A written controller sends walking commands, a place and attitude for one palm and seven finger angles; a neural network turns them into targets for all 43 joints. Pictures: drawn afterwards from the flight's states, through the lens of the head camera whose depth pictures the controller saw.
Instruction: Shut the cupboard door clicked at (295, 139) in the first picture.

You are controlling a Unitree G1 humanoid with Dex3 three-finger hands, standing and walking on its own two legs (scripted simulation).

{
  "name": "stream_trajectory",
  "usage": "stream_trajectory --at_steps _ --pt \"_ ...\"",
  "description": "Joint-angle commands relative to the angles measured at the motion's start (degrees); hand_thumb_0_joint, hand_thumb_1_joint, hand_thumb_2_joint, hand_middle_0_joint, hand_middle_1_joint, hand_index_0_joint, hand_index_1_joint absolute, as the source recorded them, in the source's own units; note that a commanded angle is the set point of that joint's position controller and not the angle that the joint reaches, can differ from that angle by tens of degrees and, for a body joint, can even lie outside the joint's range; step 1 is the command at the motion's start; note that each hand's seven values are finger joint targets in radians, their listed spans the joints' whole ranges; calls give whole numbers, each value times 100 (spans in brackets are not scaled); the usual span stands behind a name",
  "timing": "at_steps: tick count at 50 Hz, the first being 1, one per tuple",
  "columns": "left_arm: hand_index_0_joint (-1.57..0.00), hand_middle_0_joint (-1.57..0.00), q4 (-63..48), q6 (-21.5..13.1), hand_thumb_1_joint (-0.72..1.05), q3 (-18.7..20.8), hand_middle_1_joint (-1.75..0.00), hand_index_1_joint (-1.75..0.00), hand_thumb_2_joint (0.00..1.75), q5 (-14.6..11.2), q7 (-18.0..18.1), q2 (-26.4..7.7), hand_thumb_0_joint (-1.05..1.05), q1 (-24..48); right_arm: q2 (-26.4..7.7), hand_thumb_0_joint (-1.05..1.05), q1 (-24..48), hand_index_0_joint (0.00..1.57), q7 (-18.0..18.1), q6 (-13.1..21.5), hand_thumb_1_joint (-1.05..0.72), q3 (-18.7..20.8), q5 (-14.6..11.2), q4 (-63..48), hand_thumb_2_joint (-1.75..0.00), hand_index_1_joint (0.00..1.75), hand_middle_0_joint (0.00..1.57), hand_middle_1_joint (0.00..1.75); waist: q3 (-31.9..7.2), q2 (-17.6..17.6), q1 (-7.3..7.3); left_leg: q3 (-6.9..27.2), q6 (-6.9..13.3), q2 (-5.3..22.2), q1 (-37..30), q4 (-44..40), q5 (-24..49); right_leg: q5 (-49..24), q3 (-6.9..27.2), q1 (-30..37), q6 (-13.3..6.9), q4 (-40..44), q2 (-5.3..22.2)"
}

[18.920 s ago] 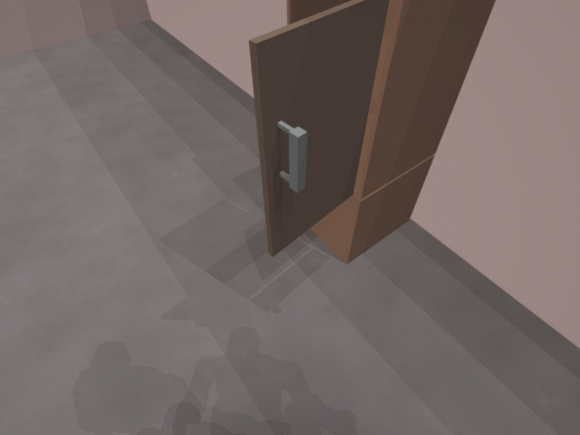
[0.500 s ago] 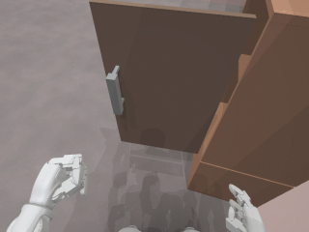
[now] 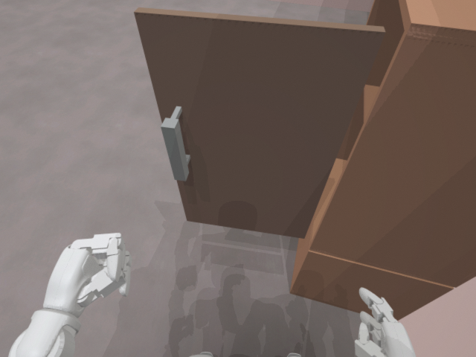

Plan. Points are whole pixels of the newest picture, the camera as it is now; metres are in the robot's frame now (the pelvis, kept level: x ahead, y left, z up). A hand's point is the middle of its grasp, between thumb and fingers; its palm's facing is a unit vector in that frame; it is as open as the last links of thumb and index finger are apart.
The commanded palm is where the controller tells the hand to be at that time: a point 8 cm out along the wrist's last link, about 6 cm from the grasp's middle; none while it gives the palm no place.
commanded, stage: bring the fist close to the handle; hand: left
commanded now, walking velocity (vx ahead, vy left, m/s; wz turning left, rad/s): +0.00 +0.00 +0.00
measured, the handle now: (179, 144) +0.50 +0.15 +0.07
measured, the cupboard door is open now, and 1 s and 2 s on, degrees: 96 96 92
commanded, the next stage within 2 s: push the door shut along its arc in 1.44 s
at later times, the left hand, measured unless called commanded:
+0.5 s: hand (158, 228) +0.30 +0.15 +0.07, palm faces -0.12 -0.99 -0.05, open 3.1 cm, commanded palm +0.28 +0.21 +0.07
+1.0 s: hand (178, 185) +0.39 +0.13 +0.07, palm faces -0.12 -0.99 -0.05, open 3.1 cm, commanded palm +0.37 +0.19 +0.07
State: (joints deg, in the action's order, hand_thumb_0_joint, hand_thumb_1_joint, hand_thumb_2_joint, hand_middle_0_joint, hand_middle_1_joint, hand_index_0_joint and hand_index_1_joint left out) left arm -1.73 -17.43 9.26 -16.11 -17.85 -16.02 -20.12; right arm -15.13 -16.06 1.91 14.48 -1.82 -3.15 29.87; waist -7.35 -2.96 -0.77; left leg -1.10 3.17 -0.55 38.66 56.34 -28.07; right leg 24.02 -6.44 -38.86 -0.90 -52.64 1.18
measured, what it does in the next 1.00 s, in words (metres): stands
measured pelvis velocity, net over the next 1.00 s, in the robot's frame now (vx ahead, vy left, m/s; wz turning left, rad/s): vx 0.01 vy -0.02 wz -0.01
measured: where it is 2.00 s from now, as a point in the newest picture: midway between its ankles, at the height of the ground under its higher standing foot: outside the picture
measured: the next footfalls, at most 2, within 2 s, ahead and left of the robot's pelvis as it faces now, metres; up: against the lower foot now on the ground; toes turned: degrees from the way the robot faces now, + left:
none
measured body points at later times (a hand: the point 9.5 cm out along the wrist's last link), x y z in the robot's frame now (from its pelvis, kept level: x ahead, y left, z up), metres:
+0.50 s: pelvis +0.01 -0.01 +0.00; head +0.05 -0.02 +0.45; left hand +0.30 +0.20 +0.08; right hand +0.15 -0.26 -0.08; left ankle +0.00 +0.08 -0.68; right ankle +0.02 -0.12 -0.68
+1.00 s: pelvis +0.01 -0.02 +0.01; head +0.07 -0.03 +0.45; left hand +0.39 +0.18 +0.08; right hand +0.12 -0.28 -0.10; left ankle +0.00 +0.08 -0.68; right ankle +0.02 -0.12 -0.68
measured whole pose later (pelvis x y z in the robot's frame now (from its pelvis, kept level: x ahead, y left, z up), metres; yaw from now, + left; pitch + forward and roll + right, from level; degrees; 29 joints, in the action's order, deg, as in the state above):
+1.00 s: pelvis +0.01 -0.02 +0.01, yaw -1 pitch +13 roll +0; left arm 33.1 -15.8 9.2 -12.1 -13.4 -16.5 19.6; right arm -15.4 -16.3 1.8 6.3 -1.6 -3.1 34.3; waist -6.3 -1.7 -3.4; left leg -2.3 1.6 -0.3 38.9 52.1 -26.1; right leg 23.3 -5.2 -41.0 -2.3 -51.4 0.8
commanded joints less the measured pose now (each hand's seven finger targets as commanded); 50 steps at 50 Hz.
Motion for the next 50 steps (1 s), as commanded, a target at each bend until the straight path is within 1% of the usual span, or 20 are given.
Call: stream_trajectory --at_steps 1,4,8,12,15,16,19,20,24,27,30,34,39,40,41,43,47,48,49,50 --pt "-130 -130 -1159 -97 90 457 -150 -150 90 -172 -144 -826 0 294 -762 0 319 20 118 345 -90 377 -26 -968 -90 30 20 30 -936 303 -41 426 -167 63 -322 -1083 1357 -901 338 951 -14 773 -81" --pt "-130 -130 -1507 -349 90 586 -150 -150 90 -213 65 -955 0 954 -731 0 353 20 168 358 -90 308 39 -874 -90 30 20 30 -857 97 -56 451 -184 76 -360 -1028 1410 -925 316 832 -28 657 -103" --pt "-130 -130 -1136 -594 90 337 -150 -150 90 -116 239 -687 0 1475 -707 0 284 20 152 385 -90 277 38 -674 -90 30 20 30 -726 -183 -144 533 -236 110 -434 -1036 1239 -678 259 432 -57 544 -125" --pt "-130 -130 -510 -257 90 -86 -150 -150 90 93 124 -524 0 1861 -780 0 233 20 153 300 -90 296 -4 -639 -90 30 20 30 -759 -144 -225 500 -212 103 -362 -1071 1086 -612 301 419 -38 621 -72" --pt "-130 -130 -254 80 90 -105 -150 -150 90 130 85 -535 0 1928 -799 0 176 20 163 196 -90 302 -15 -718 -90 30 20 30 -1047 95 -175 447 -181 78 -400 -1102 1386 -936 331 772 -31 691 -41" --pt "-130 -130 -312 131 90 137 -150 -150 90 100 117 -753 0 1982 -810 0 165 20 173 167 -90 329 -15 -745 -90 30 20 30 -1235 150 -104 427 -190 79 -449 -1096 1555 -1116 345 908 -25 673 -29" --pt "-130 -130 -481 100 90 471 -150 -150 90 24 318 -952 0 2094 -770 0 207 20 172 82 -90 305 35 -787 -90 30 20 30 -1500 209 30 384 -213 74 -533 -1118 2010 -1563 333 1261 -32 623 -9" --pt "-130 -130 -486 41 90 397 -150 -150 90 -2 388 -786 0 2243 -711 0 208 20 154 61 -90 289 38 -794 -90 30 20 30 -1524 270 7 364 -213 62 -548 -1126 2108 -1685 333 1299 -19 611 -10" --pt "-130 -130 -24 -195 90 568 -150 -150 90 85 592 -912 0 2677 -720 0 192 20 121 -30 -90 303 57 -622 -90 30 20 30 -1167 366 -32 286 -207 67 -322 -1094 1866 -1554 410 1203 -22 662 1" --pt "-130 -130 386 -207 90 106 -150 -150 90 189 449 -558 0 2890 -732 0 131 20 74 -73 -90 318 18 -568 -90 30 20 30 -1057 182 -153 240 -208 72 -361 -1099 1775 -1503 431 1001 -21 694 15" --pt "-130 -130 516 -124 90 -123 -150 -150 90 224 303 -479 0 3203 -768 0 62 20 78 -110 -90 358 -5 -528 -90 30 20 30 -1241 111 -235 246 -181 88 -533 -1060 1893 -1637 467 1018 -18 739 27" --pt "-130 -130 577 -125 90 62 -150 -150 90 192 349 -768 0 4189 -807 0 65 20 149 -181 -90 353 3 -407 -90 30 20 30 -1357 235 -324 282 -165 98 -555 -1038 1769 -1579 502 1045 -4 765 41" --pt "-130 -130 1166 -280 90 589 -150 -150 90 196 608 -1180 0 4769 -788 0 65 20 154 -315 -90 331 26 -249 -90 30 20 30 -1591 246 -193 229 -181 72 -490 -1056 1847 -1716 567 1285 -9 703 62" --pt "-130 -130 1350 -290 90 348 -150 -150 90 214 603 -908 0 4960 -733 0 65 20 126 -341 -90 312 24 -245 -90 30 20 30 -1565 226 -261 200 -176 56 -481 -1069 1822 -1739 589 1266 6 713 63" --pt "-130 -130 1626 -295 90 527 -150 -150 90 247 625 -1090 0 5000 -761 0 27 20 117 -376 -90 333 10 -200 -90 30 20 30 -1479 277 -227 203 -192 76 -427 -1074 1792 -1701 582 1213 -7 710 62" --pt "-130 -130 2007 -256 90 266 -150 -150 90 303 570 -861 0 5213 -760 0 -11 20 81 -444 -90 321 9 -183 -90 30 20 30 -1418 239 -288 184 -193 71 -388 -1080 1742 -1696 596 1134 -3 726 68" --pt "-130 -130 2537 -175 90 349 -150 -150 90 316 413 -953 0 5243 -831 0 -134 20 36 -589 -90 362 -2 -205 -90 30 20 30 -1626 345 -221 137 -195 69 -356 -1079 1981 -2068 642 1389 -20 750 74" --pt "-130 -130 2580 -168 90 142 -150 -150 90 305 368 -757 0 5547 -815 0 -137 20 29 -613 -90 349 -8 -211 -90 30 20 30 -1583 331 -309 140 -190 60 -350 -1076 1930 -2035 635 1315 -11 761 74" --pt "-130 -130 2710 -185 90 345 -150 -150 90 295 391 -932 0 5688 -839 0 -162 20 43 -650 -90 373 -1 -158 -90 30 20 30 -1539 416 -302 164 -185 80 -313 -1052 1925 -2021 633 1297 -17 770 73" --pt "-130 -130 2703 -222 90 218 -150 -150 90 276 368 -805 0 5929 -826 0 -182 20 38 -664 -90 371 -1 -157 -90 30 20 30 -1638 488 -376 141 -172 72 -323 -1029 1891 -2037 663 1298 11 775 68"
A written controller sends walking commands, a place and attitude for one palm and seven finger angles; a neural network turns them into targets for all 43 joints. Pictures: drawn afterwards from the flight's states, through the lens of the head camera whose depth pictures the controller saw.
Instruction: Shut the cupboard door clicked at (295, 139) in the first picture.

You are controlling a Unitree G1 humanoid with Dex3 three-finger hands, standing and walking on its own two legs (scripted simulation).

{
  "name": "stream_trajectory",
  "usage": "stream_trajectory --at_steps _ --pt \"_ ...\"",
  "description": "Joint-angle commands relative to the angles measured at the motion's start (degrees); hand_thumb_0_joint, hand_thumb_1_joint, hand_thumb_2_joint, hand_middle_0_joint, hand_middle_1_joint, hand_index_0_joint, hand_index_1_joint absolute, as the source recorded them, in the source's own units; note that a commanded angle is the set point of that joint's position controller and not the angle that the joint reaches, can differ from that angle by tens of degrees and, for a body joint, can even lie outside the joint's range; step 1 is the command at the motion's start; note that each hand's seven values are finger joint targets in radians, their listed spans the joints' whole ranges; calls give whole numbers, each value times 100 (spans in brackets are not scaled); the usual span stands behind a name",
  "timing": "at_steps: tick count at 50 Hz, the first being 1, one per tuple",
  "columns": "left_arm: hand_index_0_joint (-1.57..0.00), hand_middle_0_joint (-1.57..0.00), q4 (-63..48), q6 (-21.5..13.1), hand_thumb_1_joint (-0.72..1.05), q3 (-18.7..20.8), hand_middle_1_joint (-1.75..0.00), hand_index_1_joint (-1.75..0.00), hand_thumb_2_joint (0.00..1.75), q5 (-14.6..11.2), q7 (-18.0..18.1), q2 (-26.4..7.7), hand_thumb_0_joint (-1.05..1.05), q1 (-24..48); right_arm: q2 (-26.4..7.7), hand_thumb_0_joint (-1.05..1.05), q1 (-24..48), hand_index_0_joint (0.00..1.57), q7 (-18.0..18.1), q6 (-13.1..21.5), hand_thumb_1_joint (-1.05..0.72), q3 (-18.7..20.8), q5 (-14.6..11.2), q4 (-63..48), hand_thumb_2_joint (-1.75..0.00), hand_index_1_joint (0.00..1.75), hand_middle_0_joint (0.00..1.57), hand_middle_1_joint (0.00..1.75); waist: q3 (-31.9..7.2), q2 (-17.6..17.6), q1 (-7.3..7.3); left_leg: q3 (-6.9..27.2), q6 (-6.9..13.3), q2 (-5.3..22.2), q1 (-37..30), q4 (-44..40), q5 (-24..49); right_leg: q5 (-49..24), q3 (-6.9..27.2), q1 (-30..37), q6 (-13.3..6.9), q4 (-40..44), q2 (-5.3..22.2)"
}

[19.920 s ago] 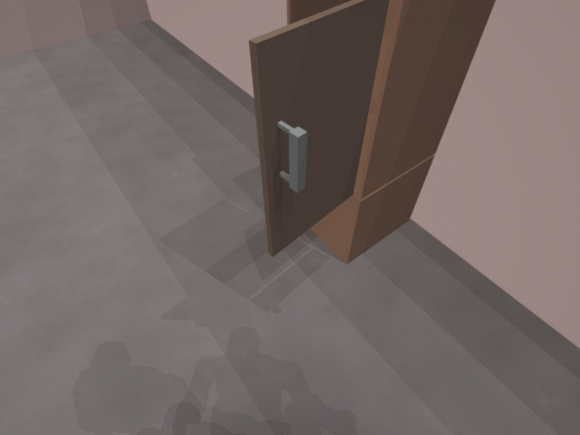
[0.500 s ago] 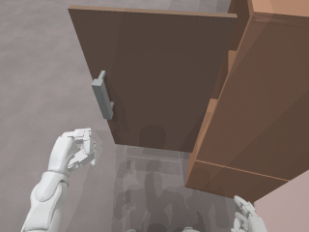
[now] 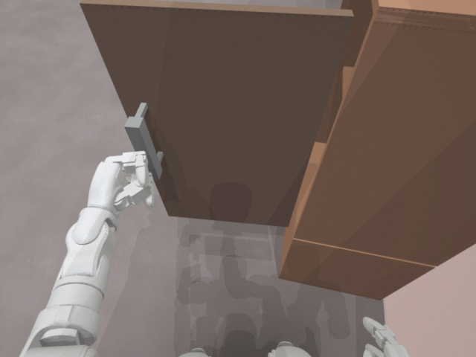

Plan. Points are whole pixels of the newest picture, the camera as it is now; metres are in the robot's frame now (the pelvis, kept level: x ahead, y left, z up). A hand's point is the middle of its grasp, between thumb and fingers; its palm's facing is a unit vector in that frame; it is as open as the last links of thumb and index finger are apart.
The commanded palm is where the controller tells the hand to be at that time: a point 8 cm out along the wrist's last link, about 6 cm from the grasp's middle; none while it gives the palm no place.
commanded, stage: bring the fist close to the handle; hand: left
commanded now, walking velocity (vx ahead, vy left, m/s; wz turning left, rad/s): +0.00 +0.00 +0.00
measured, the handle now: (149, 142) +0.49 +0.17 +0.06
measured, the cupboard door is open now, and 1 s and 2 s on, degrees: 96 92 75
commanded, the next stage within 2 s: push the door shut along its arc in 0.44 s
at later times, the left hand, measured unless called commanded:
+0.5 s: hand (145, 187) +0.38 +0.16 +0.07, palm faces -0.11 -0.99 -0.03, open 3.1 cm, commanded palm +0.36 +0.21 +0.06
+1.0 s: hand (155, 162) +0.43 +0.15 +0.07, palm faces -0.20 -0.98 -0.04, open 3.1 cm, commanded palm +0.42 +0.20 +0.06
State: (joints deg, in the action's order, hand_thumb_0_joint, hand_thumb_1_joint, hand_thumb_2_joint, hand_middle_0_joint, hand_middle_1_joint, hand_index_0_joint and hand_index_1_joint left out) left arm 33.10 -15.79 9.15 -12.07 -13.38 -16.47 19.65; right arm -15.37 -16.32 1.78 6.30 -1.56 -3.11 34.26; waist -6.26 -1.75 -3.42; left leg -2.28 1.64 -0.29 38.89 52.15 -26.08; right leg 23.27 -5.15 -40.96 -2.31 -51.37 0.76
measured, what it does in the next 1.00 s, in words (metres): stands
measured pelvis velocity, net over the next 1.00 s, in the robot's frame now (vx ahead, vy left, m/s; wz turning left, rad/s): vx -0.01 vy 0.01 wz -0.01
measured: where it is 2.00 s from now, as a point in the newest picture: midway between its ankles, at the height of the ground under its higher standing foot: outside the picture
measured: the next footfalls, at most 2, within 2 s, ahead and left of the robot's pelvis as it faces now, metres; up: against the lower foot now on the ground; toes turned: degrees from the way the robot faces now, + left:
none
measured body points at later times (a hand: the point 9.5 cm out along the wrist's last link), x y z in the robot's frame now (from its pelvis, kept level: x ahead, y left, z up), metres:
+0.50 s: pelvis -0.01 +0.01 +0.00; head +0.06 +0.01 +0.45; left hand +0.38 +0.21 +0.07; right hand +0.09 -0.25 -0.11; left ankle -0.01 +0.10 -0.69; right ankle +0.02 -0.09 -0.69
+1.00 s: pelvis -0.01 +0.01 -0.01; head +0.07 +0.02 +0.44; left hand +0.44 +0.20 +0.07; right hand +0.05 -0.25 -0.12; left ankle -0.01 +0.10 -0.69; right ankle +0.02 -0.09 -0.69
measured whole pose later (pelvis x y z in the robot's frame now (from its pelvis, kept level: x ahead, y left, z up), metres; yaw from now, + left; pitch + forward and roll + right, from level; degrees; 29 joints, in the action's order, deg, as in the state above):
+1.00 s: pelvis -0.01 +0.01 -0.01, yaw -1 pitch +15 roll -1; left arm 57.4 -21.4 11.6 -10.1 -18.8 -20.6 40.4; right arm -15.8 -18.9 1.6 1.0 -1.8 -2.5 36.2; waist -5.8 -1.1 -6.5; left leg -2.9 2.9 -0.5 44.3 54.6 -25.6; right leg 21.9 -4.6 -46.0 -1.4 -52.6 1.0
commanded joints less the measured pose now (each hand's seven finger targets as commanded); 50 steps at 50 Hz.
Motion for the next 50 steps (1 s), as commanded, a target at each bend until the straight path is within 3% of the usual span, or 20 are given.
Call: stream_trajectory --at_steps 1,4,8,13,16,21,22,25,28,30,33,34,35,38,39,42,44,45,48,50 --pt "-130 -130 -669 -437 90 431 -150 -150 90 -149 -62 -965 0 2139 -820 0 -180 20 60 134 -90 356 -8 -557 -90 30 20 30 -1748 396 -93 257 -23 44 -292 -596 1624 -1919 566 1523 150 663 115" --pt "-130 -130 -642 -654 90 771 -150 -150 90 -100 13 -1332 0 2252 -830 0 -207 20 65 65 -90 366 28 -545 -90 30 20 30 -1954 203 39 248 -21 26 -300 -601 1691 -1990 606 1713 120 611 122" --pt "-130 -130 -833 -879 90 579 -150 -150 90 -46 -4 -1092 0 2010 -750 0 -252 20 -4 21 -90 387 44 -606 -90 30 20 30 -2339 -143 88 234 -36 34 -648 -616 2103 -2305 563 1731 107 515 96" --pt "-130 -130 -338 -735 90 607 -150 -150 90 -125 -113 -1073 0 1777 -836 0 -289 20 -2 -90 -90 414 3 -592 -90 30 20 30 -1702 473 -24 201 -16 52 -244 -753 1526 -1842 572 1633 151 764 75" --pt "-130 -130 -509 -752 90 438 -150 -150 90 -125 -149 -978 0 2129 -823 0 -243 20 25 -119 -90 392 -12 -622 -90 30 20 30 -1646 100 -50 236 -15 49 -406 -809 1454 -1647 532 1444 113 766 71" --pt "-130 -130 -794 -979 90 423 -150 -150 90 -141 -63 -982 0 2446 -796 0 -261 20 48 -87 -90 412 12 -566 -90 30 20 30 -1961 -18 -76 329 -30 76 -762 -749 1635 -1661 486 1337 99 687 37" --pt "-130 -130 -791 -1003 90 271 -150 -150 90 -119 -56 -839 0 2457 -783 0 -238 20 45 -76 -90 403 2 -564 -90 30 20 30 -1913 -42 -114 353 -39 95 -824 -762 1598 -1575 444 1210 95 676 31" --pt "-130 -130 -484 -975 90 363 -150 -150 90 -68 16 -930 0 2475 -815 0 -268 20 42 -107 -90 397 14 -502 -90 30 20 30 -1747 37 -129 401 -45 107 -777 -792 1483 -1405 413 1055 94 674 17" --pt "-130 -130 -365 -873 90 336 -150 -150 90 -15 16 -883 0 2198 -819 0 -241 20 16 -137 -90 400 10 -578 -90 30 20 30 -1755 44 -49 373 -62 100 -740 -830 1509 -1449 402 1112 85 667 29" --pt "-130 -130 -314 -842 90 340 -150 -150 90 56 2 -1010 0 2506 -839 0 -283 20 22 -183 -90 388 16 -553 -90 30 20 30 -1779 41 -110 417 -59 115 -792 -820 1633 -1521 389 1070 76 623 26" --pt "-130 -130 -204 -848 90 156 -150 -150 90 50 -77 -877 0 3014 -828 0 -242 20 31 -206 -90 362 7 -555 -90 30 20 30 -1666 46 -217 414 -55 105 -727 -804 1403 -1336 401 913 85 656 17" --pt "-130 -130 -20 -844 90 328 -150 -150 90 39 -64 -1050 0 3169 -848 0 -273 20 57 -226 -90 363 7 -502 -90 30 20 30 -1543 244 -245 427 -34 111 -625 -775 1285 -1256 417 897 90 687 9" --pt "-130 -130 2 -876 90 175 -150 -150 90 41 -107 -953 0 3515 -842 0 -260 20 64 -226 -90 338 3 -491 -90 30 20 30 -1547 115 -326 442 -36 105 -650 -788 1218 -1183 416 793 91 668 5" --pt "-130 -130 382 -927 90 183 -150 -150 90 22 -198 -976 0 3934 -852 0 -293 20 78 -227 -90 323 3 -428 -90 30 20 30 -1646 42 -370 486 -38 92 -703 -734 1138 -1061 413 638 74 636 -1" --pt "-130 -130 509 -945 90 385 -150 -150 90 44 -205 -1194 0 4009 -886 0 -346 20 92 -241 -90 334 22 -376 -90 30 20 30 -1768 -54 -321 494 -40 88 -739 -691 1191 -1087 424 635 58 607 2" --pt "-130 -130 859 -961 90 448 -150 -150 90 91 -354 -1301 0 4069 -905 0 -466 20 59 -270 -90 325 49 -363 -90 30 20 30 -2146 -81 -301 523 -59 74 -810 -614 1547 -1373 421 730 47 483 -5" --pt "-130 -130 1134 -933 90 599 -150 -150 90 108 -440 -1504 0 4108 -949 0 -560 20 66 -327 -90 323 61 -317 -90 30 20 30 -2163 -37 -313 526 -50 87 -734 -559 1683 -1513 421 724 46 448 -10" --pt "-130 -130 1187 -924 90 372 -150 -150 90 122 -506 -1309 0 4346 -926 0 -583 20 54 -338 -90 304 51 -326 -90 30 20 30 -2136 -70 -410 546 -53 93 -752 -551 1739 -1526 401 608 53 424 -14" --pt "-130 -130 1328 -939 90 336 -150 -150 90 92 -626 -1280 0 4741 -952 0 -662 20 40 -359 -90 326 68 -278 -90 30 20 30 -2117 -20 -503 543 -23 85 -670 -481 1589 -1427 433 496 65 455 -30" --pt "-130 -130 1394 -963 90 538 -150 -150 90 107 -694 -1520 0 4672 -991 0 -757 20 39 -391 -90 348 86 -274 -90 30 20 30 -2290 -118 -450 557 -29 94 -766 -444 1854 -1610 430 540 43 403 -39"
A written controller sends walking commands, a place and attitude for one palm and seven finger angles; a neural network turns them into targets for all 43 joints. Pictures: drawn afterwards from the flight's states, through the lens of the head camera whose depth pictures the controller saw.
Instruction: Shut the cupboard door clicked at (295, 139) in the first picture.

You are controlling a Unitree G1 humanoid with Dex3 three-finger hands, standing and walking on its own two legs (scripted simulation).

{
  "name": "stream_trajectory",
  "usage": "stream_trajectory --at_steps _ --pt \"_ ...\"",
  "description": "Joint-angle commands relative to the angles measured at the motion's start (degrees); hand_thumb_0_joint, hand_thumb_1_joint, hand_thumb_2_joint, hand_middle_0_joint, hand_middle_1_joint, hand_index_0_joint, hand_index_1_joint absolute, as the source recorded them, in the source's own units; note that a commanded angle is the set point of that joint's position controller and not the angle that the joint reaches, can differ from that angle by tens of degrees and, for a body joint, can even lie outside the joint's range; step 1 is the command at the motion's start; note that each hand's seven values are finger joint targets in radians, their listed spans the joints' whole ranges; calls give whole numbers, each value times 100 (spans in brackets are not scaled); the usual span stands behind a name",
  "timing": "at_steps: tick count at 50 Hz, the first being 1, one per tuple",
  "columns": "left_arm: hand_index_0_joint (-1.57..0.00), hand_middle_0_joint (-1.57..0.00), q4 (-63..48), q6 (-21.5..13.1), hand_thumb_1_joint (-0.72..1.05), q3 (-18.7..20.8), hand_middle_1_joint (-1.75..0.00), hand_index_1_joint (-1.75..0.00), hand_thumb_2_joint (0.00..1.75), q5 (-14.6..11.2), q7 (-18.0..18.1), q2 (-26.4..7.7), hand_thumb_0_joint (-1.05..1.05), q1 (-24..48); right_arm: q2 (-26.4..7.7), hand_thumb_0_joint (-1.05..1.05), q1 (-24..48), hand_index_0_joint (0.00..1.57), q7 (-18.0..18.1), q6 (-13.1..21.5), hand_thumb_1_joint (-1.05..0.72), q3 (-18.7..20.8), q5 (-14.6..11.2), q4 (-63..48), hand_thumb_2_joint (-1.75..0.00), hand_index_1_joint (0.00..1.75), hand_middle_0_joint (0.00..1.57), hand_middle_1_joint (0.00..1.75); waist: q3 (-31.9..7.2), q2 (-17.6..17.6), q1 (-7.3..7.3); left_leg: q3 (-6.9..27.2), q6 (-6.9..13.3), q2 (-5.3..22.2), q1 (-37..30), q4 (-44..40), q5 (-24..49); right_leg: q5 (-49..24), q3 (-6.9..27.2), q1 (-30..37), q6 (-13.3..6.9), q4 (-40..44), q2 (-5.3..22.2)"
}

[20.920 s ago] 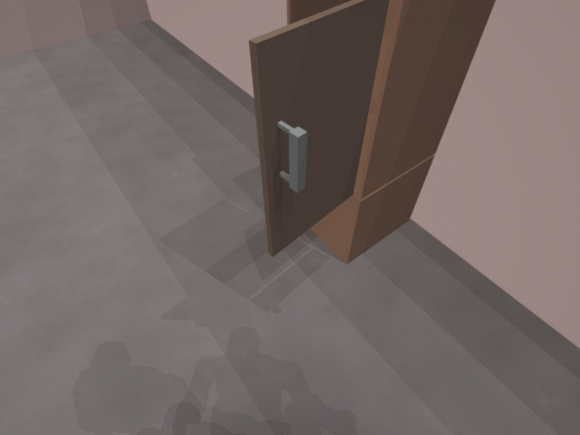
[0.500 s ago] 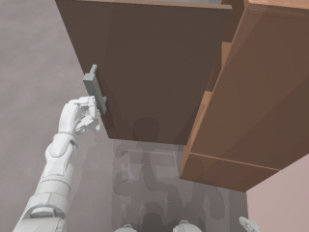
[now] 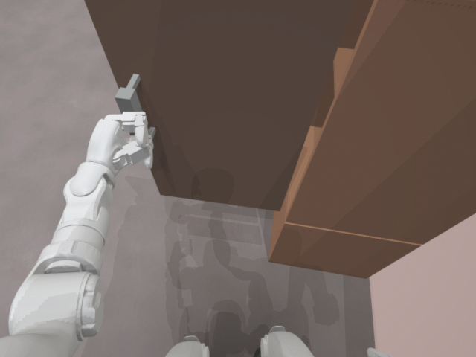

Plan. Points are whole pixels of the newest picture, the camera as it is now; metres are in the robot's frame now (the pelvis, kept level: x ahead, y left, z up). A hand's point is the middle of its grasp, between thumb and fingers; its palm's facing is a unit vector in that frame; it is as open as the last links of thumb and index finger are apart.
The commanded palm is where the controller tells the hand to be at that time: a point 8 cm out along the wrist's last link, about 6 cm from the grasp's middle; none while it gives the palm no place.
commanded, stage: push the door shut along its arc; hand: left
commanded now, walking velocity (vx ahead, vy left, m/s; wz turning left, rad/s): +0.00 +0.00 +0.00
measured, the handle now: (140, 116) +0.53 +0.16 +0.07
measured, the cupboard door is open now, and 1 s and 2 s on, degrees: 92 75 63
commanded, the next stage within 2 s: pull the fist back off the door in 1.42 s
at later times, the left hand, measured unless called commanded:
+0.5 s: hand (167, 125) +0.50 +0.11 +0.08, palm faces -0.33 -0.95 -0.02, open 3.1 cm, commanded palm +0.51 +0.16 +0.07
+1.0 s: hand (200, 101) +0.55 +0.05 +0.08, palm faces -0.46 -0.89 +0.00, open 3.1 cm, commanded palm +0.56 +0.11 +0.07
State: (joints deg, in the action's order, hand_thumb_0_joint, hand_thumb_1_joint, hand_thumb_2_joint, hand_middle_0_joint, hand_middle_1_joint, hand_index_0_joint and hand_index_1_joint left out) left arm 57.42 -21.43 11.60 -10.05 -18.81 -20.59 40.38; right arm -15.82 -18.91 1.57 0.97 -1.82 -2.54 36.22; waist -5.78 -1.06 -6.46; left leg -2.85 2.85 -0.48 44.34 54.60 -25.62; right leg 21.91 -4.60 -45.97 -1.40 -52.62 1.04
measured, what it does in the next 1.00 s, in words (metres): stands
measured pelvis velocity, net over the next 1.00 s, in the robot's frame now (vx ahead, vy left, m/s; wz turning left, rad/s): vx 0.00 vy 0.00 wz -0.04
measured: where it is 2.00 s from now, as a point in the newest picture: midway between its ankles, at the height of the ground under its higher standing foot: outside the picture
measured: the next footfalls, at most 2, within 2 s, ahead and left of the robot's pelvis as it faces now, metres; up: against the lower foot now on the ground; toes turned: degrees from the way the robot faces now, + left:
none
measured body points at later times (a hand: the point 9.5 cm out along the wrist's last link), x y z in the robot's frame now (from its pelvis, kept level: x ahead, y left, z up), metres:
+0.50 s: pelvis -0.01 +0.00 -0.02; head +0.11 +0.01 +0.42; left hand +0.51 +0.16 +0.08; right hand +0.01 -0.27 -0.13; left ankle +0.01 +0.09 -0.68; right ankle +0.03 -0.11 -0.68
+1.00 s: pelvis +0.00 +0.00 -0.03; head +0.16 +0.01 +0.40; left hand +0.57 +0.10 +0.08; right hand -0.03 -0.26 -0.13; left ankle +0.01 +0.09 -0.68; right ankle +0.03 -0.11 -0.68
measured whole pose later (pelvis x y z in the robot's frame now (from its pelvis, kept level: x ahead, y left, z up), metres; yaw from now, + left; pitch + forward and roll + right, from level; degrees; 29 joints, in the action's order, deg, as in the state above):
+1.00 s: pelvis +0.00 +0.00 -0.03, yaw -2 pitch +25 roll -3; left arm 72.0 -13.1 13.5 -4.3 -26.3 -28.3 68.1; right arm -16.1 -22.9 1.2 0.5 -2.6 0.0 36.6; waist -5.8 -2.8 -14.8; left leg -2.7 3.1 1.7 58.9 63.7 -29.4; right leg 23.9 -4.8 -60.0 -1.6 -59.3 -0.8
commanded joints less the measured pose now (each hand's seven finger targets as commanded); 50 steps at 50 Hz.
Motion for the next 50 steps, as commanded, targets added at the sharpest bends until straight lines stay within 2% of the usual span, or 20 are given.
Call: stream_trajectory --at_steps 1,4,7,9,11,14,15,16,23,24,26,29,33,34,37,39,40,42,46,50 --pt "-130 -130 -1065 -395 90 182 -150 -150 90 -111 -210 -988 0 2640 -934 0 -516 20 48 126 -90 374 31 -475 -90 30 20 30 -2431 -222 -176 605 -150 111 -1365 -659 1889 -1541 374 1033 -42 521 -68" --pt "-130 -130 -910 -387 90 124 -150 -150 90 -113 -324 -966 0 2878 -960 0 -598 20 53 80 -90 383 43 -410 -90 30 20 30 -2303 -185 -275 630 -122 122 -1319 -608 1792 -1432 366 845 -41 537 -93" --pt "-130 -130 -749 -343 90 359 -150 -150 90 -111 -396 -1296 0 3045 -1000 0 -665 20 68 44 -90 384 41 -379 -90 30 20 30 -2311 -16 -305 595 -89 106 -1075 -572 1611 -1381 423 957 -25 571 -97" --pt "-130 -130 -712 -347 90 346 -150 -150 90 -49 -420 -1386 0 3296 -1010 0 -716 20 86 26 -90 372 53 -346 -90 30 20 30 -2267 -183 -354 623 -76 109 -1054 -552 1537 -1274 414 812 -42 533 -105" --pt "-130 -130 -656 -332 90 53 -150 -150 90 -4 -471 -1132 0 3601 -990 0 -730 20 67 40 -90 362 46 -314 -90 30 20 30 -2227 -401 -473 681 -88 125 -1238 -521 1497 -1102 378 446 -43 521 -119" --pt "-130 -130 -588 -304 90 3 -150 -150 90 41 -504 -1183 0 4004 -1033 0 -832 20 69 44 -90 367 68 -226 -90 30 20 30 -2235 -543 -595 785 -88 159 -1385 -451 1507 -972 325 105 -68 461 -147" --pt "-130 -130 -560 -293 90 20 -150 -150 90 53 -521 -1183 0 4014 -1040 0 -853 20 58 50 -90 376 74 -240 -90 30 20 30 -2386 -649 -554 811 -111 164 -1497 -430 1566 -955 318 53 -75 433 -148" --pt "-130 -130 -533 -259 90 -153 -150 -150 90 33 -551 -972 0 4139 -1027 0 -843 20 49 68 -90 372 76 -242 -90 30 20 30 -2403 -651 -627 830 -113 165 -1530 -414 1562 -934 297 -56 -70 421 -153" --pt "-130 -130 -106 -36 90 285 -150 -150 90 126 -527 -1587 0 4746 -1093 0 -1026 20 81 101 -90 339 113 -165 -90 30 20 30 -2487 -244 -767 779 -24 148 -904 -179 1402 -901 360 46 -41 326 -183" --pt "-130 -130 -86 -43 90 176 -150 -150 90 158 -545 -1484 0 4815 -1084 0 -1052 20 66 113 -90 325 128 -175 -90 30 20 30 -2562 -465 -761 794 -24 130 -977 -142 1478 -911 351 -75 -62 266 -193" --pt "-130 -130 -15 -4 90 268 -150 -150 90 245 -565 -1656 0 4885 -1092 0 -1091 20 53 112 -90 331 148 -166 -90 30 20 30 -2667 -594 -779 775 -39 150 -1005 -31 1635 -1007 354 -152 -58 207 -202" --pt "-130 -130 129 67 90 548 -150 -150 90 270 -622 -1967 0 4833 -1111 0 -1182 20 45 98 -90 331 169 -225 -90 30 20 30 -2917 -600 -721 769 -32 149 -940 103 1859 -1202 354 -40 -86 75 -237" --pt "-130 -130 -1 166 90 528 -150 -150 90 341 -717 -2002 0 4903 -1097 0 -1249 20 8 66 -90 349 205 -276 -90 30 20 30 -3145 -748 -702 740 -50 155 -980 178 2080 -1429 364 39 -70 32 -247" --pt "-130 -130 -1 176 90 427 -150 -150 90 305 -756 -1855 0 4898 -1100 0 -1280 20 9 54 -90 349 193 -290 -90 30 20 30 -3189 -762 -741 787 -49 168 -1132 204 2228 -1493 323 -97 -82 -22 -271" --pt "-130 -130 179 316 90 207 -150 -150 90 341 -806 -1671 0 5184 -1109 0 -1307 20 19 19 -90 357 197 -214 -90 30 20 30 -2768 -585 -911 778 -36 194 -947 205 1920 -1247 300 -340 -42 66 -293" --pt "-130 -130 47 326 90 161 -150 -150 90 303 -808 -1602 0 5477 -1109 0 -1360 20 34 37 -90 364 198 -202 -90 30 20 30 -2887 -744 -958 818 -27 183 -1118 234 2050 -1267 270 -470 -67 19 -304" --pt "-130 -130 -64 327 90 259 -150 -150 90 332 -803 -1767 0 5591 -1140 0 -1397 20 44 26 -90 367 221 -172 -90 30 20 30 -3060 -827 -935 845 -52 203 -1290 234 2189 -1324 267 -454 -67 18 -304" --pt "-130 -130 2 380 90 160 -150 -150 90 317 -803 -1598 0 5645 -1111 0 -1404 20 46 41 -90 370 242 -131 -90 30 20 30 -3031 -831 -992 844 -42 199 -1308 274 2214 -1336 255 -538 -65 24 -304" --pt "-130 -130 105 440 90 365 -150 -150 90 361 -749 -1841 0 5750 -1112 0 -1483 20 45 53 -90 348 274 -119 -90 30 20 30 -3137 -839 -966 812 -34 172 -1212 335 2336 -1451 251 -425 -81 -29 -332" --pt "-130 -130 562 521 90 558 -150 -150 90 543 -657 -2152 0 5668 -1111 0 -1526 20 59 12 -90 298 275 -155 -90 30 20 30 -2927 -558 -1005 691 -9 151 -609 440 2173 -1531 280 -259 -61 -115 -357"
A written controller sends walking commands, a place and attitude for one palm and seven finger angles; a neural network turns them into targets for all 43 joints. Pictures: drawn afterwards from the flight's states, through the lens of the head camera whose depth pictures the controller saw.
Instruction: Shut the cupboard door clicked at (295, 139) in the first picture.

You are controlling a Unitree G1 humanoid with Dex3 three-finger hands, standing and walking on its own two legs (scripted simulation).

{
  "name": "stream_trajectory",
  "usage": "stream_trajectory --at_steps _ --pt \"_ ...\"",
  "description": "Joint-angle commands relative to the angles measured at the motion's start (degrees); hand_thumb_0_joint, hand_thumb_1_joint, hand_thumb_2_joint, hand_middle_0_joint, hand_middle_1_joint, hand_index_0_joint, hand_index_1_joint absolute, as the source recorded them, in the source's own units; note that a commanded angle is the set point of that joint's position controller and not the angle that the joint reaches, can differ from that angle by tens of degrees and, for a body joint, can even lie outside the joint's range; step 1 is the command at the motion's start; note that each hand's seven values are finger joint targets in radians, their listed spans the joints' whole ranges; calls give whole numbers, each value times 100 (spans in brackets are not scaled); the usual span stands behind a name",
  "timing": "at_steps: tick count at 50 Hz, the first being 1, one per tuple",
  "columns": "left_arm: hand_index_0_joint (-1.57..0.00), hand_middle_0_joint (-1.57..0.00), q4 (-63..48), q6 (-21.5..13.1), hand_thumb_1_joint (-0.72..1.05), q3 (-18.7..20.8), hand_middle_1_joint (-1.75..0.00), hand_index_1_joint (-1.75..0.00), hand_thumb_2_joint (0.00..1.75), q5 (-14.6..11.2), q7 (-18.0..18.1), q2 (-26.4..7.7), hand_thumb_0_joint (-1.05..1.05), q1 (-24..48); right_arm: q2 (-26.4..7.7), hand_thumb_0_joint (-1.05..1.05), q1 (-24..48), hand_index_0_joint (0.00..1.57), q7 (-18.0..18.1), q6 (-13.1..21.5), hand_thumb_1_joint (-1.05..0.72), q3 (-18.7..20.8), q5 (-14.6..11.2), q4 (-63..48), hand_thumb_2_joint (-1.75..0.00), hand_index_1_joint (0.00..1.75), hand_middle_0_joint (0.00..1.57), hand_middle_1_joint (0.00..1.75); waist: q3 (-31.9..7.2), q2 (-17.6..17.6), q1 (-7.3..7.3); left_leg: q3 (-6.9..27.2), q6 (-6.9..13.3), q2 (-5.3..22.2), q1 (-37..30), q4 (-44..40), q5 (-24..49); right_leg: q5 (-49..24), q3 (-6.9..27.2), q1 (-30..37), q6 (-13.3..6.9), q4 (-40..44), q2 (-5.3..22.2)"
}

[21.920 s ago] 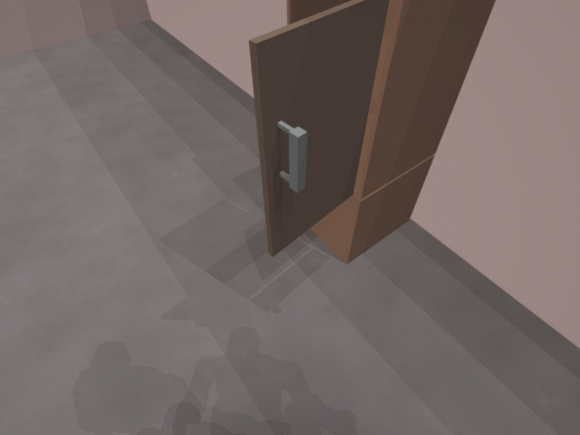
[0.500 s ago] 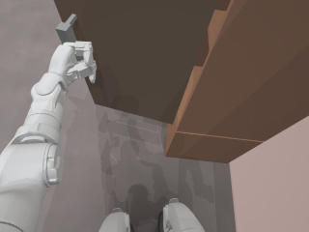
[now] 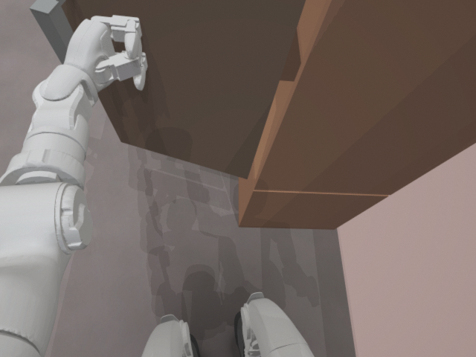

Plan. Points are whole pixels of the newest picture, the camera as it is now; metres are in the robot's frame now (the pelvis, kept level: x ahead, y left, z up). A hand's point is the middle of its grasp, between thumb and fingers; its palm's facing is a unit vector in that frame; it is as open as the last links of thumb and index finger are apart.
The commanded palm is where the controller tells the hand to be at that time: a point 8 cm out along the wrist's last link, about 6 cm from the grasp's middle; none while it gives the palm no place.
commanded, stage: push the door shut along its arc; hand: left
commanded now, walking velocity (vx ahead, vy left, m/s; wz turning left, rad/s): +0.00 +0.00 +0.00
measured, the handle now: (76, 42) +0.61 +0.16 +0.09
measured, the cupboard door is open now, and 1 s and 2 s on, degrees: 75 63 63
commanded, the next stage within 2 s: pull the fist back off the door in 0.42 s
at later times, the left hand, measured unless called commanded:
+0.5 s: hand (152, 49) +0.57 +0.05 +0.11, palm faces -0.47 -0.88 -0.03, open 3.3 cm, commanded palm +0.60 +0.07 +0.10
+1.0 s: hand (160, 48) +0.57 +0.03 +0.11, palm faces -0.02 -1.00 -0.01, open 3.1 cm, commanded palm +0.53 +0.09 +0.10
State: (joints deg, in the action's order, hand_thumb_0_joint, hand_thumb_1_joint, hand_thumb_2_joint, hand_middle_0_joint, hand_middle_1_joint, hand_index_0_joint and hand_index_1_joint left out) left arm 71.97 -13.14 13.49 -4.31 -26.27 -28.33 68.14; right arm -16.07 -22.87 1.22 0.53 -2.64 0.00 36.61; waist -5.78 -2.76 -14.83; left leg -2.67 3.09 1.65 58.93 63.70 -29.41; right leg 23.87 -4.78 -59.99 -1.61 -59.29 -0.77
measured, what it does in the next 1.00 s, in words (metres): stands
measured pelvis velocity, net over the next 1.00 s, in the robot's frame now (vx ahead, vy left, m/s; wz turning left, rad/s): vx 0.01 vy -0.02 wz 0.00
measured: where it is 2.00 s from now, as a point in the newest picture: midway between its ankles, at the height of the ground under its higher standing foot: outside the picture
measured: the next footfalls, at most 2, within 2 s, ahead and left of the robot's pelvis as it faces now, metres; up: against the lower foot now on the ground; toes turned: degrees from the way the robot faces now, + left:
none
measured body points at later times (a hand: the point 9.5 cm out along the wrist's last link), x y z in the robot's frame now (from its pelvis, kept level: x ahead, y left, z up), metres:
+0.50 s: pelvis +0.00 -0.01 -0.01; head +0.17 +0.01 +0.40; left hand +0.59 +0.10 +0.11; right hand -0.04 -0.28 -0.11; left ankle +0.00 +0.08 -0.65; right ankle +0.03 -0.11 -0.65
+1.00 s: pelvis +0.01 -0.02 +0.01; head +0.15 -0.03 +0.44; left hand +0.57 +0.09 +0.11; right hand -0.06 -0.25 -0.10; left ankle +0.00 +0.08 -0.65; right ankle +0.03 -0.11 -0.65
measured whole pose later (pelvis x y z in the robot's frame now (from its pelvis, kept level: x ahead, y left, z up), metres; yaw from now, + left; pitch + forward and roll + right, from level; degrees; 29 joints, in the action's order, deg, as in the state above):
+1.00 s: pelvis +0.01 -0.02 +0.01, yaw +0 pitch +25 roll -1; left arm 72.6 -19.2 19.0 0.9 3.5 -19.8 65.7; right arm -14.0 -28.4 -4.6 -1.1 -1.5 2.9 36.0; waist -6.9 -4.2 -14.7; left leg -2.9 1.4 2.4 56.1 59.2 -27.9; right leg 22.9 -4.3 -58.0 -2.9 -56.0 -1.8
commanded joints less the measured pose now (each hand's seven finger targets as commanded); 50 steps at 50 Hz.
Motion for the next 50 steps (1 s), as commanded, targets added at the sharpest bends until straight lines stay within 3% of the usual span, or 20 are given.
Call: stream_trajectory --at_steps 1,3,5,12,15,20,23,26,27,28,30,32,33,34,37,40,42,43,46,50 --pt "-130 -130 -943 -299 90 467 -150 -150 90 -12 114 -1509 0 2955 -1082 0 -1152 20 88 63 -90 389 39 -218 -90 30 20 30 -2970 -434 -161 636 -23 -66 -1973 -440 2544 -1785 324 1227 -33 535 -172" --pt "-130 -130 -933 -329 90 449 -150 -150 90 104 110 -1587 0 2852 -1074 0 -1145 20 80 43 -90 389 38 -284 -90 30 20 30 -3080 -463 -113 594 -33 -83 -1851 -400 2556 -1874 359 1366 -38 489 -165" --pt "-130 -130 -1055 -358 90 233 -150 -150 90 78 39 -1314 0 3041 -1064 0 -1161 20 69 40 -90 402 49 -262 -90 30 20 30 -3203 -699 -151 657 -55 -60 -2177 -377 2753 -1906 309 1149 -43 451 -181" --pt "-130 -130 -897 -128 90 -140 -150 -150 90 42 -101 -914 0 3858 -1107 0 -1231 20 122 44 -90 437 71 -46 -90 30 20 30 -3141 -615 -510 711 -1 -45 -2248 -230 2591 -1725 274 731 -18 496 -207" --pt "-130 -130 -1069 -129 90 -238 -150 -150 90 -4 -129 -777 0 4095 -1097 0 -1235 20 124 92 -90 439 99 42 -90 30 20 30 -3498 -931 -501 755 -12 -46 -2632 -150 2901 -1826 241 573 -52 419 -223" --pt "-130 -130 -788 -35 90 -394 -150 -150 90 -12 -112 -575 0 4385 -1114 0 -1213 20 146 142 -90 412 121 217 -90 30 20 30 -3188 -916 -654 799 -6 -29 -2539 -81 2711 -1573 165 211 -62 398 -240" --pt "-130 -130 -693 29 90 -356 -150 -150 90 23 -76 -640 0 4489 -1110 0 -1199 20 145 186 -90 408 139 245 -90 30 20 30 -3170 -799 -698 696 28 -70 -2191 3 2512 -1574 202 383 -59 389 -250" --pt "-130 -130 -679 5 90 -490 -150 -150 90 59 -63 -483 0 4676 -1111 0 -1183 20 146 207 -90 407 144 317 -90 30 20 30 -3247 -977 -747 758 22 -54 -2345 60 2640 -1566 141 152 -74 286 -253" --pt "-130 -130 -609 140 90 816 -150 -150 90 -302 1107 -860 0 4548 -944 0 -1576 20 38 256 -90 327 212 69 -90 30 20 30 -3249 -1300 -444 890 -110 37 -1972 -62 2601 -1557 231 259 -63 357 -171" --pt "-130 -130 -472 194 90 591 -150 -150 90 -138 1696 -557 0 4276 -927 0 -1570 20 -105 265 -90 300 256 37 -90 30 20 30 -3237 -1262 -458 922 -155 55 -1899 -121 2582 -1529 245 297 -24 320 -162" --pt "-130 -130 -633 78 90 757 -150 -150 90 -43 2350 -411 0 3933 -918 0 -1703 20 -279 210 -90 363 365 -61 -90 30 20 30 -3450 -881 -411 957 -173 69 -1966 -143 2864 -1743 223 525 36 258 -149" --pt "-130 -130 -1166 -305 90 714 -150 -150 90 215 3074 -129 0 3737 -856 0 -1767 20 -477 168 -90 424 494 -191 -90 30 20 30 -3848 -854 -293 857 -193 9 -1998 -113 3100 -2188 287 887 67 254 -123" --pt "-130 -130 -1405 -587 90 643 -150 -150 90 475 3409 -84 0 3669 -820 0 -1773 20 -566 176 -90 450 557 -207 -90 30 20 30 -3926 -917 -238 802 -205 6 -1962 -51 3137 -2309 311 907 74 208 -116" --pt "-130 -130 -1301 -790 90 523 -150 -150 90 746 3567 -121 0 3598 -842 0 -1820 20 -632 161 -90 463 593 -161 -90 30 20 30 -3896 -785 -298 841 -200 10 -1953 -33 3186 -2359 298 888 83 168 -126" --pt "-130 -130 -1509 -1060 90 115 -150 -150 90 1170 3483 -153 0 3715 -892 0 -1876 20 -727 18 -90 576 537 -68 -90 30 20 30 -3917 -794 -357 712 -156 -34 -1990 -225 2830 -2319 386 1290 91 373 -116" --pt "-130 -130 -1494 -945 90 380 -150 -150 90 961 3158 -549 0 3698 -921 0 -1855 20 -634 -110 -90 591 396 -124 -90 30 20 30 -4146 -649 -254 594 -128 -114 -1898 -466 2554 -2476 492 2074 87 592 -121" --pt "-130 -130 -1404 -814 90 574 -150 -150 90 671 3022 -609 0 3549 -880 0 -1769 20 -563 -138 -90 545 325 -190 -90 30 20 30 -3958 -536 -160 503 -112 -162 -1672 -640 2275 -2422 554 2467 97 771 -122" --pt "-130 -130 -1283 -786 90 662 -150 -150 90 593 2989 -632 0 3315 -866 0 -1758 20 -528 -147 -90 533 300 -207 -90 30 20 30 -3840 -319 -105 475 -106 -168 -1552 -713 2176 -2398 559 2617 104 822 -127" --pt "-130 -130 -1236 -962 90 705 -150 -150 90 418 2989 -472 0 2817 -807 0 -1658 20 -502 -94 -90 484 294 -238 -90 30 20 30 -3299 -242 -5 404 -100 -175 -1407 -868 2018 -2291 588 2641 107 959 -114" --pt "-130 -130 -959 -1282 90 516 -150 -150 90 459 2949 -89 0 1665 -778 0 -1584 20 -531 -62 -90 521 275 -224 -90 30 20 30 -2802 171 118 305 -93 -194 -1228 -976 1973 -2405 600 2754 102 1028 -104"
